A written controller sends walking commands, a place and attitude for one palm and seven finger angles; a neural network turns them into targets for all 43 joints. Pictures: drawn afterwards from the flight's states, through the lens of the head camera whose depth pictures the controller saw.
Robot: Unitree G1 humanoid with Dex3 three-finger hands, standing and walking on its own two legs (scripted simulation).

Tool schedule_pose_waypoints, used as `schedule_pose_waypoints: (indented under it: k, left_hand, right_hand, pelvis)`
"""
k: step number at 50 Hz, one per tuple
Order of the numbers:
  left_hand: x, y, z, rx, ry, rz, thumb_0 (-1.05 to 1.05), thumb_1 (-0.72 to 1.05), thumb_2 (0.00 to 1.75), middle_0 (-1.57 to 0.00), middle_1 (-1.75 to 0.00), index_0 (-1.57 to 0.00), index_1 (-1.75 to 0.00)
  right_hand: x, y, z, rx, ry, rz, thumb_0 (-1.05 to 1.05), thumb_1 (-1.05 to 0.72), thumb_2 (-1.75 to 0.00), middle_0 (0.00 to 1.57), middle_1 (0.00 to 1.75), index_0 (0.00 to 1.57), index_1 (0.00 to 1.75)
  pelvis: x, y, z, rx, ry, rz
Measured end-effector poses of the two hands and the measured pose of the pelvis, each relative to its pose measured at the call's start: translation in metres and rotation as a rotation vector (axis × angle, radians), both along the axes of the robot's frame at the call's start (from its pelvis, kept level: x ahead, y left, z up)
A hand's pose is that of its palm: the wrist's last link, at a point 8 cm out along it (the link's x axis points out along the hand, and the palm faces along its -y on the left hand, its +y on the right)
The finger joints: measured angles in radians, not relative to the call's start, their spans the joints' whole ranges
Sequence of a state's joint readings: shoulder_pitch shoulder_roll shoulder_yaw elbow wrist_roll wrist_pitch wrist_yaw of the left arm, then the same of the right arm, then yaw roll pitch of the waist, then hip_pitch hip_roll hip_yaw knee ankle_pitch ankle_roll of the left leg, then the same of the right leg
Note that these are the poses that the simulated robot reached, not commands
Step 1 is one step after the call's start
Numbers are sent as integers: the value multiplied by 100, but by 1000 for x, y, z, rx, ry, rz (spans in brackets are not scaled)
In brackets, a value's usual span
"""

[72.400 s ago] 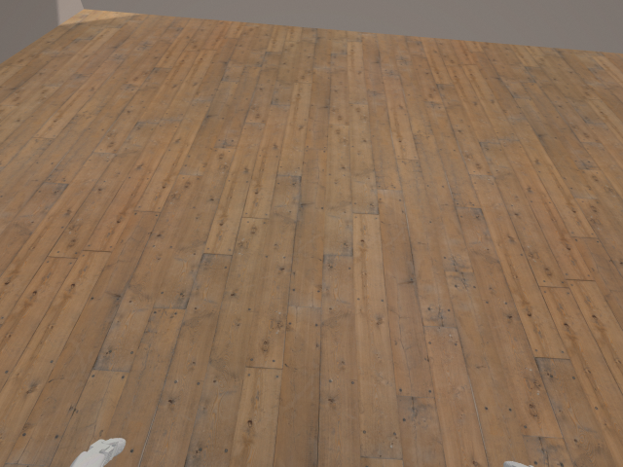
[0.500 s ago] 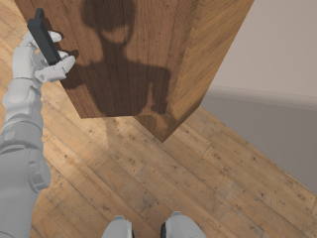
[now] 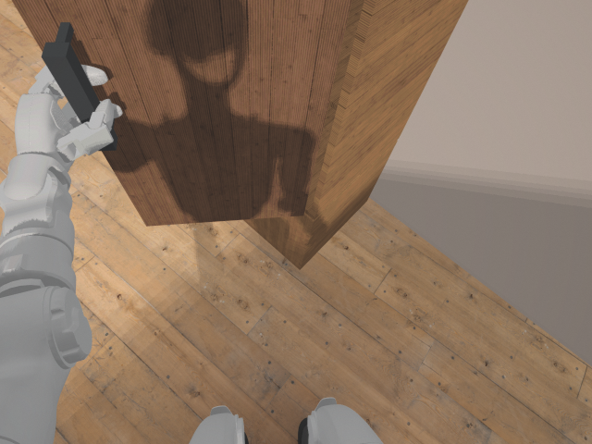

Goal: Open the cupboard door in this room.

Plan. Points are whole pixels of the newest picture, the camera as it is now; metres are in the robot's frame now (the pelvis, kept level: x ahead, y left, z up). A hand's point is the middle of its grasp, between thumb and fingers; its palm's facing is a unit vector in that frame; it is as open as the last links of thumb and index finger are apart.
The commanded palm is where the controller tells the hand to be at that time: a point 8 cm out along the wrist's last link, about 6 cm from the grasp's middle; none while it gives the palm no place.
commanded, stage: pull the door open along its arc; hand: left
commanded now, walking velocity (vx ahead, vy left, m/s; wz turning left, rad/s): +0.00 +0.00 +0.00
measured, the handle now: (88, 91) +0.56 +0.23 +0.10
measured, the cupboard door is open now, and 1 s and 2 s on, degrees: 49 95 95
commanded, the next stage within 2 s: open thumb and fingers to let go in 0.94 s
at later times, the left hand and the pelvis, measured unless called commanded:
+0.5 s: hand (140, 219) +0.37 +0.15 +0.10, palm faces +0.19 -0.98 +0.11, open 6.6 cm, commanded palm +0.31 +0.21 +0.09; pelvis +0.02 +0.01 +0.02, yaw +0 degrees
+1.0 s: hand (232, 282) +0.29 +0.05 +0.10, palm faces +0.38 -0.92 -0.01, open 6.5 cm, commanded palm +0.24 +0.09 +0.09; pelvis +0.02 -0.04 +0.02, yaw +3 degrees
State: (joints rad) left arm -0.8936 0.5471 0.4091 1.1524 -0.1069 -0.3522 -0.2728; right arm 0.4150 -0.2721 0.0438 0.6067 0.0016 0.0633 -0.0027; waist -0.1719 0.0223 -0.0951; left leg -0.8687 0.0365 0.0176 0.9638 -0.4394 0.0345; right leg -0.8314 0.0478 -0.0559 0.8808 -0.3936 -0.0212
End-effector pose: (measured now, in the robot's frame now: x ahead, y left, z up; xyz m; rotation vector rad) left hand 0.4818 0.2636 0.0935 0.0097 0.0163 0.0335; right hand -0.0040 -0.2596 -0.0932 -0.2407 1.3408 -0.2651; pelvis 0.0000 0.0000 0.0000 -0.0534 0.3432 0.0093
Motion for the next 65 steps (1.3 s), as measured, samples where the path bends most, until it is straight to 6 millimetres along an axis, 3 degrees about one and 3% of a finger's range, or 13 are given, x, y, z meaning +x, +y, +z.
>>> schedule_pose_waypoints:
  k: [8,16,25,31,38,52,60,65]
  left_hand:
    - [-19,-3,-1,-11,-15,-16,0,70,74,-33,-133,-33,-134]
    - [-68,-17,-3,-22,-37,-57,0,68,72,-31,-133,-30,-132]
    - [-143,-65,-5,-112,-53,159,2,65,71,-32,-132,-32,-127]
    - [-174,-96,-2,-96,-39,291,2,63,72,-32,-129,-32,-128]
    - [-193,-121,3,-34,-8,410,1,64,75,-32,-126,-31,-130]
    - [-233,-175,5,19,7,350,1,66,74,-29,-130,-30,-132]
    - [-226,-174,1,3,3,419,1,59,76,-35,-132,-34,-133]
    - [-225,-171,2,5,5,415,1,44,70,-36,-130,-37,-131]
  right_hand:
    - [24,6,4,29,-65,-8,1,-90,-90,20,30,20,30]
    - [77,14,12,70,-215,29,1,-90,-90,20,30,20,30]
    - [158,37,23,140,-433,164,1,-91,-90,20,30,20,30]
    - [190,52,30,170,-500,254,1,-91,-90,20,30,20,30]
    - [197,51,31,177,-495,287,1,-90,-90,20,30,20,30]
    - [177,6,23,142,-465,252,1,-90,-90,20,30,20,30]
    - [184,2,18,129,-463,285,2,-91,-90,20,30,20,30]
    - [188,8,21,146,-487,287,2,-91,-90,20,30,20,30]
  pelvis:
    - [11,3,7,7,-24,-18]
    - [22,9,15,13,-67,-23]
    - [22,9,19,26,-127,-11]
    - [16,-1,18,39,-166,10]
    - [13,-16,20,48,-196,32]
    - [18,-40,22,68,-236,50]
    - [8,-50,21,74,-230,67]
    - [5,-50,22,77,-226,66]
